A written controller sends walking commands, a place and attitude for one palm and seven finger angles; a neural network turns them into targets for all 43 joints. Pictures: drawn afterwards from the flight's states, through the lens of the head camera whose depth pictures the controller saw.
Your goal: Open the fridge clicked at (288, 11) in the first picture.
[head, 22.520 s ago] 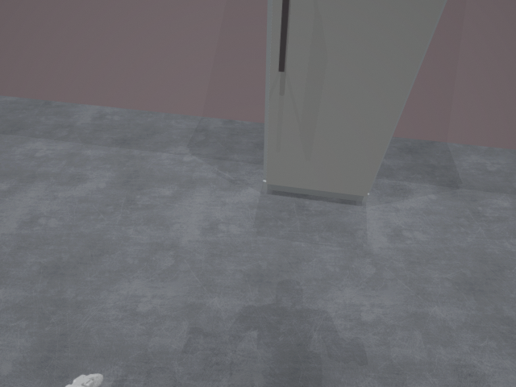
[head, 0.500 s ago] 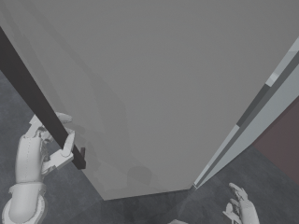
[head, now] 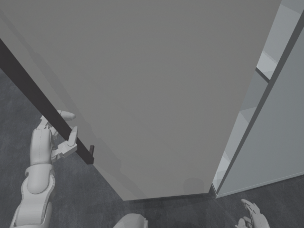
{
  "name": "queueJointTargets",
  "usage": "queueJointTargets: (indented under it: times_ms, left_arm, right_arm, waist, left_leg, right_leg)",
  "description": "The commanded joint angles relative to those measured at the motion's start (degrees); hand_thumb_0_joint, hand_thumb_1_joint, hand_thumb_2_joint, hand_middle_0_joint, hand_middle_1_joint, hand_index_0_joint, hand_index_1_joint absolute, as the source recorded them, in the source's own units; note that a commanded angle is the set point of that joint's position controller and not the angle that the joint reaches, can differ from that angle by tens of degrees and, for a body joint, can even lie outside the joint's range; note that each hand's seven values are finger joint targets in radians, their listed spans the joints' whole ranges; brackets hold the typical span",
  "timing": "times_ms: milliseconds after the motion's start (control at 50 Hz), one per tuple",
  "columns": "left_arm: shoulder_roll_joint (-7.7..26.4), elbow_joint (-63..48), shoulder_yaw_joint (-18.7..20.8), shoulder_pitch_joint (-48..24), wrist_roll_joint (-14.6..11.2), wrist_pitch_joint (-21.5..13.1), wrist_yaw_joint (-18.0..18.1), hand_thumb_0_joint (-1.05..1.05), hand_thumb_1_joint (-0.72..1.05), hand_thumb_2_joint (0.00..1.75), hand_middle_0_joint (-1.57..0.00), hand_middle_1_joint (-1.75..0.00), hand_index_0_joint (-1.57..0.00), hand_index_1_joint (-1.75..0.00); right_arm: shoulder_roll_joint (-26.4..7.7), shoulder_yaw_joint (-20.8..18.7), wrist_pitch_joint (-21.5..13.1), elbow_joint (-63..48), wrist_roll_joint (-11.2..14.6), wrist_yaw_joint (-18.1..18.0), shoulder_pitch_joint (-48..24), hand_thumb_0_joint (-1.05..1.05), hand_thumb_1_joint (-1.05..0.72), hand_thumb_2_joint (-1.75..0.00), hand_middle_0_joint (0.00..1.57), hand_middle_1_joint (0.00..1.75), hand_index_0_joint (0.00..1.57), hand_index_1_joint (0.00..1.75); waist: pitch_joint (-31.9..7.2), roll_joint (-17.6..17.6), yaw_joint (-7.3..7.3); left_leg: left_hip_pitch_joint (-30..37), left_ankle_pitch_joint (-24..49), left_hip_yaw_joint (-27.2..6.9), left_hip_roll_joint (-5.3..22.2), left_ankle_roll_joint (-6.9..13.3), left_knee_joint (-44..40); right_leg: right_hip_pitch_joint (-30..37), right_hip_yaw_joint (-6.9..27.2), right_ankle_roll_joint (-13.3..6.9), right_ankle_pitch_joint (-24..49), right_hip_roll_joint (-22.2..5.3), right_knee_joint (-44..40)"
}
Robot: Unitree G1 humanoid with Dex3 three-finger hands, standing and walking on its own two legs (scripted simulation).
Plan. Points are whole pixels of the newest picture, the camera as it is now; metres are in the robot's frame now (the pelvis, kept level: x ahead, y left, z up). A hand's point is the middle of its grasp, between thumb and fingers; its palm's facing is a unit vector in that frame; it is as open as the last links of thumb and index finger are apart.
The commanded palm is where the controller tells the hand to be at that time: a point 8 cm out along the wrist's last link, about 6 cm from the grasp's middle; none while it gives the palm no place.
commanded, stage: stop walking and hold the door back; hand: left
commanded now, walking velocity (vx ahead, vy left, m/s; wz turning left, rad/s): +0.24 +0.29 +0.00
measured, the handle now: (53, 106) +0.33 +0.24 +0.19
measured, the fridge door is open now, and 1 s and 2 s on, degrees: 81 71 75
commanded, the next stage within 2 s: loosen the grip on the handle in 1.26 s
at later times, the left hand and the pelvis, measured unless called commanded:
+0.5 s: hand (74, 122) +0.33 +0.22 +0.13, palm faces +0.30 -0.93 -0.22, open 5.5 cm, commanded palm +0.31 +0.28 +0.10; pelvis -0.12 -0.02 -0.01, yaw +1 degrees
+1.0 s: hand (77, 113) +0.37 +0.23 +0.12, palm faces +0.29 -0.94 -0.16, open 5.7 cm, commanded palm +0.30 +0.29 +0.10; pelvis -0.08 -0.02 -0.02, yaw -2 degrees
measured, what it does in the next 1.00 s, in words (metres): steps on the spot: left foot, then right foot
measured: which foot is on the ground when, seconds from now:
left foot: up 0.00-0.40, down 0.42-0.68, up 0.70-0.96, down 0.98-1.00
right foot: down 0.00-0.40, up 0.42-0.66, down 0.68-1.00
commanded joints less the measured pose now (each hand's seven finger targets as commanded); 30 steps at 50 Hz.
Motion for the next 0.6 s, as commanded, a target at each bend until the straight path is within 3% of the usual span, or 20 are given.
queueJointTargets:
  times_ms: [0, 40, 80, 140, 160, 200, 260, 320, 340, 360, 380, 400, 420, 440, 460, 480, 500, 520, 560, 580]
  left_arm:
    - [18.2, 3.0, 11.4, -29.9, -0.7, -4.3, 2.5, 0.00, 0.90, 0.90, -0.45, -1.40, -0.45, -1.40]
    - [18.0, 7.0, 10.2, -36.7, -0.6, -5.1, 2.2, 0.00, 0.90, 0.90, -0.45, -1.40, -0.45, -1.40]
    - [20.2, 11.3, 11.1, -41.3, -0.5, -5.5, 2.1, 0.00, 0.90, 0.90, -0.45, -1.40, -0.45, -1.40]
    - [22.4, 18.0, 12.2, -48.3, 0.1, -6.5, 1.9, 0.00, 0.90, 0.90, -0.45, -1.40, -0.45, -1.40]
    - [24.7, 19.8, 13.6, -50.1, 0.4, -6.7, 1.9, 0.00, 0.90, 0.90, -0.45, -1.40, -0.45, -1.40]
    - [25.6, 21.2, 13.2, -54.8, 1.2, -7.4, 1.6, 0.00, 0.90, 0.90, -0.45, -1.40, -0.45, -1.40]
    - [29.3, 25.3, 14.8, -60.5, 2.0, -7.9, 1.6, 0.00, 0.90, 0.90, -0.45, -1.40, -0.45, -1.40]
    - [31.4, 28.8, 14.3, -67.6, 3.2, -8.6, 0.6, 0.00, 0.90, 0.90, -0.45, -1.40, -0.45, -1.40]
    - [30.4, 30.7, 12.8, -69.6, 3.3, -8.7, 0.0, 0.00, 0.90, 0.90, -0.45, -1.40, -0.45, -1.40]
    - [27.3, 31.2, 9.9, -70.9, 2.4, -9.2, -1.2, 0.00, 0.90, 0.90, -0.45, -1.40, -0.45, -1.40]
    - [28.2, 32.7, 11.2, -72.7, 2.2, -9.7, -1.4, 0.00, 0.90, 0.90, -0.45, -1.40, -0.45, -1.40]
    - [30.5, 32.9, 13.8, -77.2, 1.8, -8.3, -0.6, 0.00, 0.90, 0.90, -0.45, -1.40, -0.45, -1.40]
    - [30.4, 38.1, 13.8, -74.3, 2.1, -7.3, -1.2, 0.00, 0.90, 0.90, -0.45, -1.40, -0.45, -1.40]
    - [33.0, 44.0, 15.9, -68.9, 3.2, -6.9, -1.9, 0.00, 0.90, 0.90, -0.45, -1.40, -0.45, -1.40]
    - [34.3, 43.3, 14.0, -75.1, 3.4, -7.3, -2.1, 0.00, 0.90, 0.90, -0.45, -1.40, -0.45, -1.40]
    - [31.9, 45.4, 11.1, -77.6, 3.8, -7.1, -2.1, 0.00, 0.90, 0.90, -0.45, -1.40, -0.45, -1.40]
    - [33.4, 46.5, 12.5, -77.1, 3.9, -6.7, -1.9, 0.00, 0.90, 0.90, -0.45, -1.40, -0.45, -1.40]
    - [32.9, 46.6, 12.4, -76.2, 3.6, -6.6, -2.4, 0.00, 0.90, 0.90, -0.45, -1.40, -0.45, -1.40]
    - [29.1, 45.5, 9.3, -76.5, 3.0, -6.7, -3.8, 0.00, 0.90, 0.90, -0.45, -1.40, -0.45, -1.40]
    - [29.5, 47.3, 9.9, -74.2, 2.8, -6.5, -3.9, 0.00, 0.90, 0.90, -0.45, -1.40, -0.45, -1.40]
  right_arm:
    - [-6.0, -1.8, -1.4, -8.9, 0.5, 0.0, -5.2, 0.00, -0.90, -0.90, 0.20, 0.30, 0.20, 0.30]
    - [-6.6, -1.7, -1.1, -8.9, 0.8, 0.9, -4.8, 0.00, -0.90, -0.90, 0.20, 0.30, 0.20, 0.30]
    - [-6.9, -2.0, -0.6, -8.6, 0.9, 1.3, -4.1, 0.00, -0.90, -0.90, 0.20, 0.30, 0.20, 0.30]
    - [-7.0, -1.9, -0.8, -8.3, 0.9, 1.7, -3.0, 0.00, -0.90, -0.90, 0.20, 0.30, 0.20, 0.30]
    - [-7.5, -2.3, -0.8, -7.5, 0.9, 1.8, -2.2, 0.00, -0.90, -0.90, 0.20, 0.30, 0.20, 0.30]
    - [-7.1, -2.1, -1.3, -7.9, 1.0, 1.8, -1.7, 0.00, -0.90, -0.90, 0.20, 0.30, 0.20, 0.30]
    - [-8.0, -2.7, -1.9, -6.5, 0.8, 1.8, 0.7, 0.00, -0.90, -0.90, 0.20, 0.30, 0.20, 0.30]
    - [-8.2, -3.2, -2.3, -5.6, 0.9, 1.6, 3.3, 0.00, -0.90, -0.90, 0.20, 0.30, 0.20, 0.30]
    - [-8.3, -2.9, -2.2, -4.7, 0.9, 1.6, 5.8, 0.00, -0.90, -0.90, 0.20, 0.30, 0.20, 0.30]
    - [-8.7, -2.4, -2.8, -5.1, 1.0, 1.4, 7.2, 0.00, -0.90, -0.90, 0.20, 0.30, 0.20, 0.30]
    - [-10.5, -1.9, -3.2, -7.0, -0.2, 1.1, 5.8, 0.00, -0.90, -0.90, 0.20, 0.30, 0.20, 0.30]
    - [-10.2, -1.8, -4.3, -8.3, 0.2, 1.2, 2.7, 0.00, -0.90, -0.90, 0.20, 0.30, 0.20, 0.30]
    - [-10.2, -3.2, -3.4, -7.3, 1.5, 0.8, -0.2, 0.00, -0.90, -0.90, 0.20, 0.30, 0.20, 0.30]
    - [-10.2, -2.9, -1.8, -5.6, 2.3, 1.2, 2.8, 0.00, -0.90, -0.90, 0.20, 0.30, 0.20, 0.30]
    - [-10.0, -1.8, -1.8, -5.5, 2.6, 0.9, 2.5, 0.00, -0.90, -0.90, 0.20, 0.30, 0.20, 0.30]
    - [-9.9, -1.3, -1.8, -4.3, 2.5, 0.0, 3.8, 0.00, -0.90, -0.90, 0.20, 0.30, 0.20, 0.30]
    - [-10.8, -1.7, -1.7, -3.0, 2.2, -0.8, 6.6, 0.00, -0.90, -0.90, 0.20, 0.30, 0.20, 0.30]
    - [-11.1, -2.1, -1.7, -2.3, 2.3, -1.4, 8.1, 0.00, -0.90, -0.90, 0.20, 0.30, 0.20, 0.30]
    - [-10.6, -1.2, -1.8, -2.4, 2.1, -2.0, 9.2, 0.00, -0.90, -0.90, 0.20, 0.30, 0.20, 0.30]
    - [-10.9, -1.2, -2.1, -2.3, 2.1, -1.7, 8.9, 0.00, -0.90, -0.90, 0.20, 0.30, 0.20, 0.30]
  waist:
    - [-11.3, -14.1, 0.02]
    - [-11.3, -14.4, 0.00]
    - [-11.9, -12.3, 0.04]
    - [-14.5, -13.7, 0.33]
    - [-15.3, -13.0, 0.22]
    - [-17.1, -10.6, 0.14]
    - [-19.6, -12.2, -0.31]
    - [-21.6, -12.1, -2.41]
    - [-21.5, -8.5, -4.50]
    - [-20.1, 3.6, -6.53]
    - [-16.5, 21.4, -6.46]
    - [-14.5, 20.7, -2.45]
    - [-14.3, 10.0, 1.19]
    - [-13.4, 4.8, -0.80]
    - [-13.2, 6.6, -0.22]
    - [-9.9, 5.2, -1.49]
    - [-11.2, 1.9, -1.21]
    - [-13.3, 0.8, -0.97]
    - [-15.0, 4.3, -1.30]
    - [-16.3, 7.1, -1.18]
  left_leg:
    - [-4.2, 2.1, -1.7, 1.4, 0.7, -4.8]
    - [-3.7, 2.0, -0.7, 1.4, 1.0, -7.3]
    - [-2.6, 1.3, 0.3, 1.4, 1.3, -10.2]
    - [-1.7, -0.3, 2.1, 1.1, 1.9, -14.2]
    - [-0.4, -2.1, 3.1, 0.7, 2.1, -15.4]
    - [0.7, -3.0, 4.8, 0.7, 2.6, -18.3]
    - [5.5, -5.0, 7.6, -0.2, 3.1, -22.5]
    - [21.9, -8.6, 11.8, -0.6, 4.8, -36.3]
    - [30.7, -7.7, 11.3, 0.0, 6.4, -45.5]
    - [37.6, -6.6, 8.0, 2.4, 8.2, -54.2]
    - [31.8, -12.9, -9.5, 16.1, 13.4, -60.7]
    - [18.8, -13.8, -25.5, 28.1, 19.1, -61.0]
    - [11.8, -13.3, -22.5, 26.3, 19.1, -60.1]
    - [17.6, -19.7, -19.4, 22.2, 17.8, -59.4]
    - [19.3, -20.8, -19.1, 20.2, 17.6, -58.3]
    - [20.8, -15.6, -18.2, 19.7, 17.2, -56.4]
    - [24.3, -6.3, -17.6, 19.4, 16.5, -54.2]
    - [26.7, 3.2, -14.1, 18.9, 15.7, -51.4]
    - [25.5, 19.3, -5.5, 16.1, 12.9, -45.9]
    - [24.6, 21.5, -2.6, 15.5, 11.4, -43.3]
  right_leg:
    - [12.8, 17.8, 6.0, 1.1, -13.9, -16.2]
    - [13.3, 17.9, 7.3, -6.1, -14.5, -19.2]
    - [13.1, 17.7, 7.0, -13.4, -14.7, -21.4]
    - [15.1, 17.4, 6.2, -18.3, -14.0, -23.1]
    - [14.6, 18.7, 5.7, -22.5, -13.9, -24.0]
    - [15.5, 18.4, 3.9, -25.4, -14.3, -25.2]
    - [15.6, 17.4, 3.4, -25.1, -12.5, -26.3]
    - [8.5, 9.7, 6.1, -17.8, -8.2, -25.0]
    - [2.6, 6.7, 7.3, -15.1, -5.7, -20.2]
    - [-3.3, 1.5, 9.1, -11.5, 0.0, -8.5]
    - [-9.1, -1.4, 8.4, -13.5, 7.0, 18.0]
    - [-12.5, 9.8, 4.0, -16.4, 6.9, 43.1]
    - [-12.4, 13.3, 2.6, -12.3, 5.3, 50.0]
    - [-21.0, 9.9, 3.9, -8.4, 5.1, 49.3]
    - [-24.3, 9.3, 4.1, -7.1, 3.5, 46.8]
    - [-26.5, 8.9, 4.4, -6.9, 2.0, 42.2]
    - [-25.0, 7.5, 4.5, -7.2, 1.9, 35.6]
    - [-21.1, 5.8, 4.6, -7.9, 2.3, 28.2]
    - [-8.3, 1.1, 4.7, -10.4, 4.9, 11.4]
    - [-2.3, -0.1, 4.7, -10.5, 6.2, 4.8]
